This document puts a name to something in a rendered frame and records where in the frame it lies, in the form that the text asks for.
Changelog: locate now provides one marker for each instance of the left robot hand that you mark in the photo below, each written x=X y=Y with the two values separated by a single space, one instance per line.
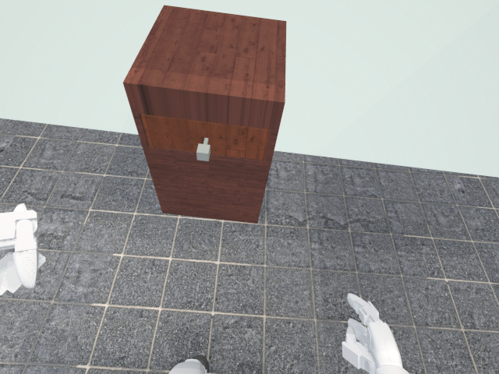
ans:
x=17 y=231

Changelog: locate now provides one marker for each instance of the left robot shin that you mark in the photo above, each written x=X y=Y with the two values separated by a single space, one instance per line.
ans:
x=192 y=360

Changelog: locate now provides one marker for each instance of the handle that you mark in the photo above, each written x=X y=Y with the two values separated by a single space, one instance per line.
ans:
x=203 y=151

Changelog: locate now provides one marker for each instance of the robot left foot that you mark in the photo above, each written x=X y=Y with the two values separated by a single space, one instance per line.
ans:
x=203 y=361

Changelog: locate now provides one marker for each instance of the cabinet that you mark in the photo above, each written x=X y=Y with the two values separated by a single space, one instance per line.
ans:
x=210 y=67

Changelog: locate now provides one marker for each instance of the right robot hand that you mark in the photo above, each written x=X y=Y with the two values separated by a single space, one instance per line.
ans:
x=376 y=346

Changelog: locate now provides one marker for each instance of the drawer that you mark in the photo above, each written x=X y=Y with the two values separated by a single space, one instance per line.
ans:
x=227 y=140

